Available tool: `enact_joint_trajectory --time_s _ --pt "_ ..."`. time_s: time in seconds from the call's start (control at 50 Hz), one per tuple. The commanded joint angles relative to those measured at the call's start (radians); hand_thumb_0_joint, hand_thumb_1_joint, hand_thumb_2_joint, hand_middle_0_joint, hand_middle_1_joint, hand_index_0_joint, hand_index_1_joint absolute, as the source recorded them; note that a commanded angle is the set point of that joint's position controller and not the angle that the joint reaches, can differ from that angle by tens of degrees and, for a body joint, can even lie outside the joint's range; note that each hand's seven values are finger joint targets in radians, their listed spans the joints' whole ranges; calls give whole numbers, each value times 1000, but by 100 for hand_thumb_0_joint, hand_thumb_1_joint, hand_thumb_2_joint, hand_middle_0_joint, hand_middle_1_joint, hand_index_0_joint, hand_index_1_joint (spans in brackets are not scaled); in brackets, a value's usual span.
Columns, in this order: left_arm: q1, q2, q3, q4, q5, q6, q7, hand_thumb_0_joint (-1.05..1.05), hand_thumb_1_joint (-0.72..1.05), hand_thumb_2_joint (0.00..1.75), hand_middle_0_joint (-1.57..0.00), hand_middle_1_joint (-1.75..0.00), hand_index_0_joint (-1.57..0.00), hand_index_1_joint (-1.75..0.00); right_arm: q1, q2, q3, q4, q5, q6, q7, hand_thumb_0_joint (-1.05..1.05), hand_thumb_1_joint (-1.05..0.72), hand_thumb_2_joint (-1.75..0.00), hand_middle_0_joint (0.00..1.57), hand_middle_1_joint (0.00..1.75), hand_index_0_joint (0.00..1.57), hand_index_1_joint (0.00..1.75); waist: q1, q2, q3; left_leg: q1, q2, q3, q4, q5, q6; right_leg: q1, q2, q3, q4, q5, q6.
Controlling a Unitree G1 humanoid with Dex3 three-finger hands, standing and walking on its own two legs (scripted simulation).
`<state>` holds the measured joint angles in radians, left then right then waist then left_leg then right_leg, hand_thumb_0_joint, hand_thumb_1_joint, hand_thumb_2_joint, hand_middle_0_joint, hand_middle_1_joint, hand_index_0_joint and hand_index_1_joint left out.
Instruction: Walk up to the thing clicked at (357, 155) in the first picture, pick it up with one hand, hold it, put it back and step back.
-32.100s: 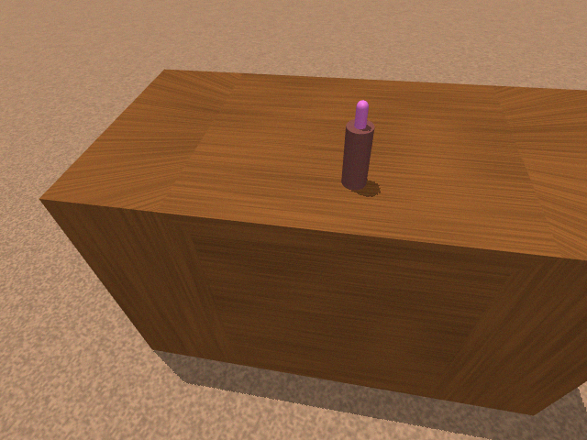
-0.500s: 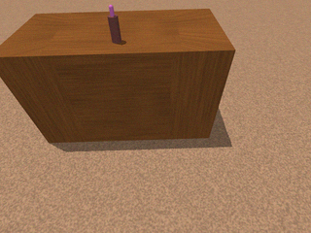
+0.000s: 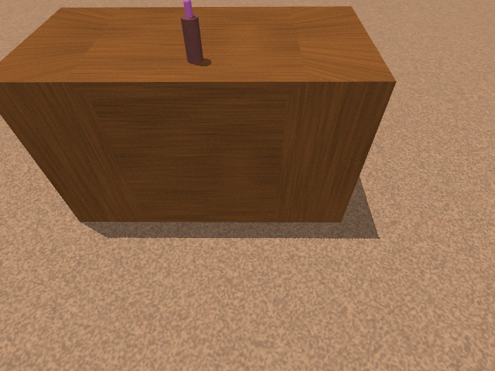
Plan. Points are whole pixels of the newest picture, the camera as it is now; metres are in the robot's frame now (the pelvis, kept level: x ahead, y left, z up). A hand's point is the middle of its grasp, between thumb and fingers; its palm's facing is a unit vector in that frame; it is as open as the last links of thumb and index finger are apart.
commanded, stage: step back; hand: left
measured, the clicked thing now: (191, 31) +1.07 +0.21 +0.08
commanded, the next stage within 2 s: stand in 0.18 s
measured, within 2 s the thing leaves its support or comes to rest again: neither
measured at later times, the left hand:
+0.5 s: hand out of the picture +0.10 +0.25 -0.14, palm faces -0.04 -0.94 -0.34, open 7.4 cm
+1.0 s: hand out of the picture +0.07 +0.25 -0.14, palm faces -0.05 -0.94 -0.33, open 7.4 cm
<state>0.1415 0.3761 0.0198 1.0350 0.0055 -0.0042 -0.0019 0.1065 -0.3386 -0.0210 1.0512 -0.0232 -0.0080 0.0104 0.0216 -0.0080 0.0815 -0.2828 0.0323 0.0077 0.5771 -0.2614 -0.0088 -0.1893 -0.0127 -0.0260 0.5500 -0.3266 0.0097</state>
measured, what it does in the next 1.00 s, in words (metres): stands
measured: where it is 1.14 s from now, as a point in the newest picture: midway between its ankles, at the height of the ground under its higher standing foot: outside the picture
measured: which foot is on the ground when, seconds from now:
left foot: down 0.00-1.00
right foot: down 0.00-1.00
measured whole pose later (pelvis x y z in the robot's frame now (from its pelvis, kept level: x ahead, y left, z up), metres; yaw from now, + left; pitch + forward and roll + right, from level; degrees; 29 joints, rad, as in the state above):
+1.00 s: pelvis +0.00 +0.00 +0.02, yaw -1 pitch -2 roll +0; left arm 0.12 0.35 0.00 1.14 0.01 -0.01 -0.01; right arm 0.11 -0.34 0.00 1.15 -0.01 -0.01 0.02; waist -0.01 0.00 0.06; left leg -0.15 0.02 0.03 0.33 -0.13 -0.01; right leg -0.08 -0.02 -0.01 0.32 -0.20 0.02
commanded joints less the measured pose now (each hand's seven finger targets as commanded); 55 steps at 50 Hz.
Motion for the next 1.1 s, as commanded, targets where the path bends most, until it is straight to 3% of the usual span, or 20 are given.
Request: enact_joint_trajectory --time_s 0.0,0.02,0.1,0.14,0.18,0.32,0.4,0.44,0.5,0.54,0.62,0.7,0.82,1.08 --pt "-30 214 49 -46 -2 -36 16 0 90 90 -20 -30 -20 -30 -68 -230 -46 -45 5 -25 -21 0 -90 -90 20 30 20 30 -2 79 -163 111 111 -105 -134 333 58 57 -98 88 -95 312 -45" --pt "-36 212 48 -39 -2 -36 18 0 90 90 -20 -30 -20 -30 -69 -231 -47 -36 6 -24 -21 0 -90 -90 20 30 20 30 -6 64 -182 137 117 -100 -129 385 62 63 -97 83 -100 334 -42" --pt "-55 206 49 -23 0 -33 20 0 90 90 -20 -30 -20 -30 -93 -219 -45 -16 9 -21 -23 0 -90 -90 20 30 20 30 -8 31 -184 157 115 -72 -134 423 58 83 -104 81 -123 382 -36" --pt "-60 206 47 -12 3 -32 20 0 90 90 -20 -30 -20 -30 -124 -211 -44 -13 9 -18 -22 0 -90 -90 20 30 20 30 -6 17 -160 148 111 -68 -151 367 55 77 -107 87 -148 377 -33" --pt "-68 178 26 6 -3 -37 13 0 90 90 -20 -30 -20 -30 -95 -220 -40 -9 20 -23 -14 0 -90 -90 20 30 20 30 -27 9 -164 215 110 -87 -184 376 43 67 -112 92 -193 370 -22" --pt "-93 187 22 26 -1 -39 11 0 90 90 -20 -30 -20 -30 -127 -211 -34 0 16 -25 -8 0 -90 -90 20 30 20 30 -20 -1 -116 207 106 -84 -248 311 27 81 -120 94 -265 308 -17" --pt "-97 192 26 28 4 -42 11 0 90 90 -20 -30 -20 -30 -127 -215 -36 -1 17 -29 -9 0 -90 -90 20 30 20 30 -21 7 -153 236 111 -74 -252 345 27 116 -127 93 -265 358 -16" --pt "-95 191 24 30 4 -40 11 0 90 90 -20 -30 -20 -30 -121 -210 -33 8 15 -26 -8 0 -90 -90 20 30 20 30 -20 7 -115 209 105 -74 -272 283 20 93 -123 93 -283 288 -17" --pt "-97 190 24 30 4 -40 11 0 90 90 -20 -30 -20 -30 -116 -215 -34 12 17 -25 -8 0 -90 -90 20 30 20 30 -21 12 -123 209 106 -73 -277 280 21 105 -125 95 -287 293 -19" --pt "-95 192 24 36 3 -37 9 0 90 90 -20 -30 -20 -30 -104 -212 -31 18 15 -25 -8 0 -90 -90 20 30 20 30 -25 3 -93 186 103 -75 -296 203 18 86 -120 98 -301 205 -19" --pt "-83 192 24 37 3 -34 5 0 90 90 -20 -30 -20 -30 -101 -216 -29 23 14 -27 -7 0 -90 -90 20 30 20 30 -17 20 -76 171 100 -80 -314 149 14 72 -118 99 -305 168 -22" --pt "-81 190 24 37 4 -33 4 0 90 90 -20 -30 -20 -30 -80 -224 -29 29 14 -28 -8 0 -90 -90 20 30 20 30 -22 16 -105 191 107 -81 -302 183 21 83 -122 105 -303 191 -24" --pt "-75 186 22 39 2 -29 3 0 90 90 -20 -30 -20 -30 -51 -223 -23 35 15 -25 -8 0 -90 -90 20 30 20 30 -31 17 -70 160 102 -88 -318 119 20 59 -114 100 -304 143 -23" --pt "-56 192 18 31 1 -30 4 0 90 90 -20 -30 -20 -30 -44 -225 -17 35 13 -27 -11 0 -90 -90 20 30 20 30 -27 4 -101 194 108 -80 -291 212 24 59 -121 106 -296 203 -23"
